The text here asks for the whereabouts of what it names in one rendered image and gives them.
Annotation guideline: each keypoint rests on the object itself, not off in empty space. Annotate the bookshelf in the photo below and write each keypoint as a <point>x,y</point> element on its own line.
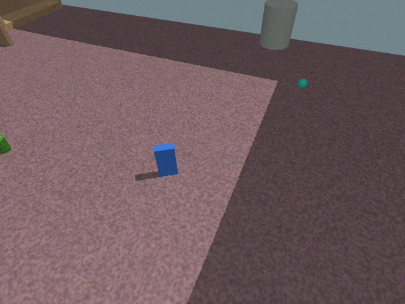
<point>15,13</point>

